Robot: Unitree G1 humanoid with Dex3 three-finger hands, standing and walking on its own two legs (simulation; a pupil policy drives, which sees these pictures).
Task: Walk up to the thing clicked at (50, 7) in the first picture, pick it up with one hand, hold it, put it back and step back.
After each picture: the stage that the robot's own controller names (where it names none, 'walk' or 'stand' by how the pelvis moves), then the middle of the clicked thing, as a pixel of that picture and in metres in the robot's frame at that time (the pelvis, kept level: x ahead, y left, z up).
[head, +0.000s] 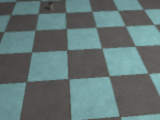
stand; (50, 6) +2.23 +0.50 -0.72
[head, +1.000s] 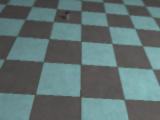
walk; (67, 15) +2.11 +0.21 -0.70
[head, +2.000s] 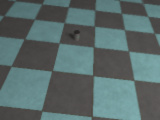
walk; (76, 35) +1.48 +0.05 -0.70
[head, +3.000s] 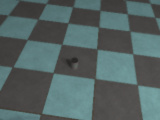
walk; (74, 63) +1.02 +0.06 -0.71
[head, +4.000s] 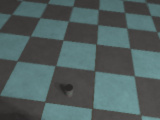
walk; (69, 90) +0.75 +0.07 -0.71
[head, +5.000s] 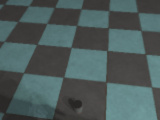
stand; (78, 107) +0.57 +0.06 -0.70
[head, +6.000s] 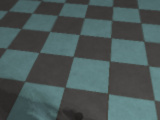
stand; (78, 119) +0.52 +0.05 -0.72
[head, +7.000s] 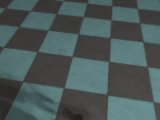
stand; out of the picture +0.49 +0.04 -0.72
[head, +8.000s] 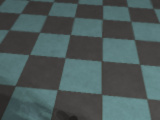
stand; out of the picture +0.48 +0.07 -0.72
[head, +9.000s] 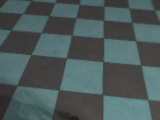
stand; out of the picture +0.49 +0.06 -0.72
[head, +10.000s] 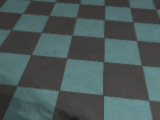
stand; out of the picture +0.47 +0.06 -0.73
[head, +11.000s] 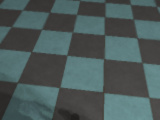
go down; out of the picture +0.48 +0.05 -0.72
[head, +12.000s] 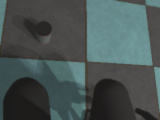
go down; (43, 33) +0.56 +0.14 -0.30
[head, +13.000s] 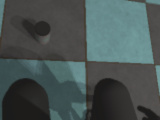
close in; (42, 33) +0.56 +0.15 -0.29
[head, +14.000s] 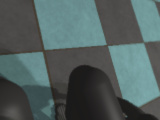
close in; out of the picture +0.54 +0.21 -0.22
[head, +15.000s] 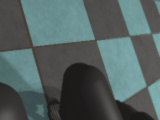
close; out of the picture +0.54 +0.23 -0.22
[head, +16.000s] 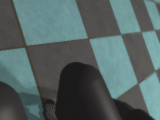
close; out of the picture +0.54 +0.23 -0.22
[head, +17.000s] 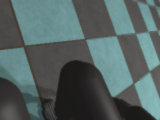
lift; out of the picture +0.55 +0.23 -0.22
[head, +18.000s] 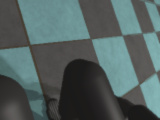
lift; out of the picture +0.54 +0.22 -0.21
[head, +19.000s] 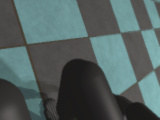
lift; out of the picture +0.54 +0.22 -0.21
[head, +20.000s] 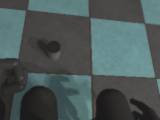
lift; (54, 51) +0.57 +0.15 -0.35
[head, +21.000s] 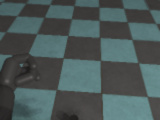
hold; out of the picture +0.51 +0.05 -0.67
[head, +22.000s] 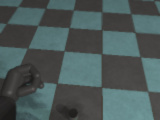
hold; (73, 115) +0.50 +0.07 -0.68
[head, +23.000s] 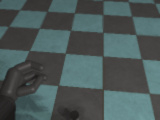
stand; (74, 117) +0.50 +0.07 -0.68
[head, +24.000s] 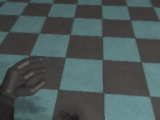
stand; out of the picture +0.50 +0.07 -0.68
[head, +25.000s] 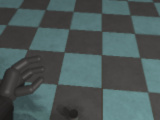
stand; (73, 116) +0.50 +0.07 -0.68
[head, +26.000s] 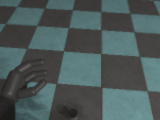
stand; (73, 115) +0.50 +0.07 -0.68
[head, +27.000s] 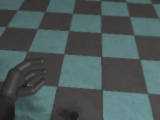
stand; (74, 118) +0.50 +0.06 -0.69
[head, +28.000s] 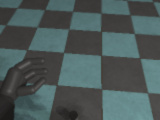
stand; (73, 117) +0.49 +0.07 -0.69
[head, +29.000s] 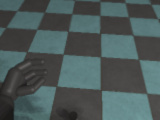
stand; (73, 118) +0.50 +0.07 -0.69
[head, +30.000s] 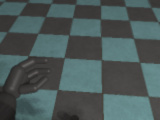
stand; out of the picture +0.49 +0.07 -0.69
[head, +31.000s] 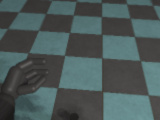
stand; out of the picture +0.49 +0.07 -0.69
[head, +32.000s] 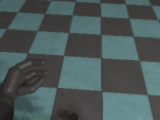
stand; out of the picture +0.50 +0.07 -0.69
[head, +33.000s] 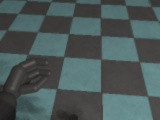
stand; out of the picture +0.49 +0.07 -0.69
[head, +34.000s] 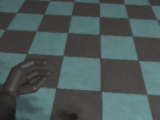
stand; out of the picture +0.49 +0.07 -0.69
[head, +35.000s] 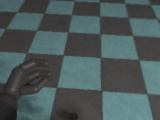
stand; (73, 119) +0.50 +0.07 -0.69
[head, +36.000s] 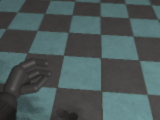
close; (73, 119) +0.50 +0.07 -0.69
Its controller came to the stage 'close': yes
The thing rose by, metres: 0.00
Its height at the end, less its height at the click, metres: +0.00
